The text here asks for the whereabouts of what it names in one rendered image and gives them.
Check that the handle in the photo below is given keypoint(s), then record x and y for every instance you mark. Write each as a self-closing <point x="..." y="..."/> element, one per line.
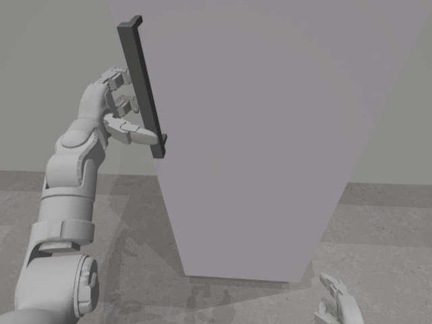
<point x="130" y="41"/>

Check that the robot left upper arm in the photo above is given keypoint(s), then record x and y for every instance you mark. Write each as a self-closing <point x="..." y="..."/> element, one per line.
<point x="56" y="290"/>

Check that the left robot hand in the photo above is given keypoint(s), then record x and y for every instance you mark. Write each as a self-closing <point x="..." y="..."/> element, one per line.
<point x="97" y="104"/>

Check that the robot left forearm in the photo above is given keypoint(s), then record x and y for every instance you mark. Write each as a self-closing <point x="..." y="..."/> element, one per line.
<point x="65" y="216"/>

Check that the right robot hand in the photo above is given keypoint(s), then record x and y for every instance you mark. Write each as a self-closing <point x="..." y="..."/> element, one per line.
<point x="346" y="309"/>

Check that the fridge door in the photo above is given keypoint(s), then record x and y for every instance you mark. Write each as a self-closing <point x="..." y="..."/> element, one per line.
<point x="267" y="106"/>

